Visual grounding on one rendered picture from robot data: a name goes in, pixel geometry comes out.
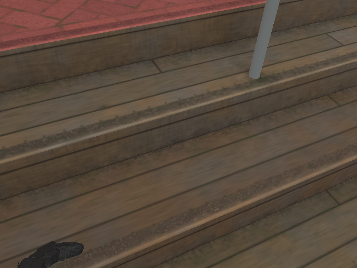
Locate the left robot hand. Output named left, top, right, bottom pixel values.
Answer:
left=17, top=241, right=84, bottom=268

